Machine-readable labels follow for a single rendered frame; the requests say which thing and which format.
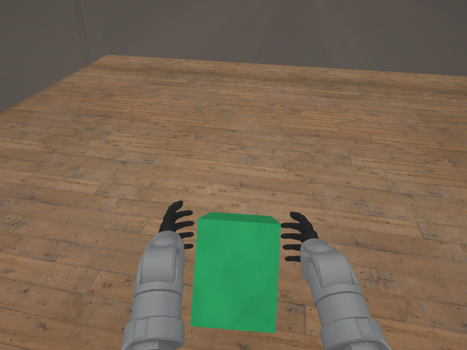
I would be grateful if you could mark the robot right hand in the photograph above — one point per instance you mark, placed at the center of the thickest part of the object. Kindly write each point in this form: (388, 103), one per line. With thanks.
(306, 229)

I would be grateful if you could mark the robot left hand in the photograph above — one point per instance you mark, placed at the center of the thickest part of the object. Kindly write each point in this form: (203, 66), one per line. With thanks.
(171, 217)

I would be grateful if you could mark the robot right forearm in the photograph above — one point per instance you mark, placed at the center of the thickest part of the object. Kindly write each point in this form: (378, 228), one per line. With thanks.
(344, 316)

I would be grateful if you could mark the robot left forearm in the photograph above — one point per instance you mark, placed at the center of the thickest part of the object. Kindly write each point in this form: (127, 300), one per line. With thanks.
(157, 307)

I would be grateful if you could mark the carton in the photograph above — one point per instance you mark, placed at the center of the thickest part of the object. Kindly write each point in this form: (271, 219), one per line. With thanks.
(236, 272)

